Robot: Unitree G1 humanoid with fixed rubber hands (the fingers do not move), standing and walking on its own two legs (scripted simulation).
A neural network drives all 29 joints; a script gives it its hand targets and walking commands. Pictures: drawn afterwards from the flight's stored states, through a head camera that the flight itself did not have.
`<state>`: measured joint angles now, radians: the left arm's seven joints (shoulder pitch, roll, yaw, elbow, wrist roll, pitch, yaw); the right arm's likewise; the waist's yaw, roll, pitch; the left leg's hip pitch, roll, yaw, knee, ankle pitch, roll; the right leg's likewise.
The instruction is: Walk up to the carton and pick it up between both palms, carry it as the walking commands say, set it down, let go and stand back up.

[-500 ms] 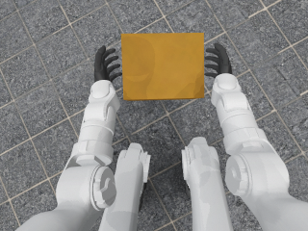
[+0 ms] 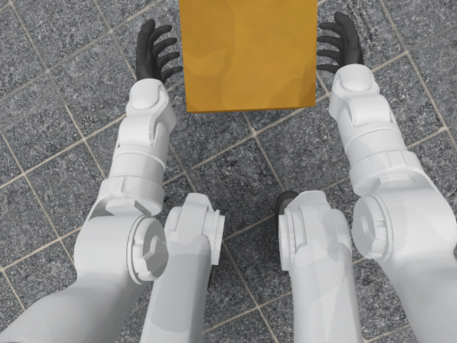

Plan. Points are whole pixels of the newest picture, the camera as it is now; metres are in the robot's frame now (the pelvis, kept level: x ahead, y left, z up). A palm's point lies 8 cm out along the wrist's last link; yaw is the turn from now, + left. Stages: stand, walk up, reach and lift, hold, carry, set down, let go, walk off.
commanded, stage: set down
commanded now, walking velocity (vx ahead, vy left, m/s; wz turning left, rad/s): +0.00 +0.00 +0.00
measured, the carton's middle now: (245, 64) +0.55 -0.04 -0.24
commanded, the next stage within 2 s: none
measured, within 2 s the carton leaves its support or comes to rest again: rests again in 1.16 s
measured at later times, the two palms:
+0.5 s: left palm (161, 88) +0.51 +0.11 -0.19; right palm (334, 74) +0.51 -0.19 -0.21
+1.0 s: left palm (163, 87) +0.51 +0.11 -0.20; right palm (335, 73) +0.51 -0.19 -0.22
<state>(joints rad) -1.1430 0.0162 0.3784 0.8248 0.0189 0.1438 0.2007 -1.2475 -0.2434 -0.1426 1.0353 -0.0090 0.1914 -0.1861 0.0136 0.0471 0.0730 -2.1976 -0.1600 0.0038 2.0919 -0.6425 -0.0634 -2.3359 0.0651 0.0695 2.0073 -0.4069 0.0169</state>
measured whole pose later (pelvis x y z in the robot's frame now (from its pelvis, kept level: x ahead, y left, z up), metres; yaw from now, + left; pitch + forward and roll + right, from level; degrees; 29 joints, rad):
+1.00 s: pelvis +0.00 +0.00 -0.03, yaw +1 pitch +35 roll +2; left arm -1.32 0.10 0.33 0.99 0.03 0.12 0.13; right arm -1.43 -0.35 -0.07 1.30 0.11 0.09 -0.10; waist -0.01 0.03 0.32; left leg -2.19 -0.18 -0.01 2.24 -0.67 -0.07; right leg -2.31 0.01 0.03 2.15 -0.46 -0.01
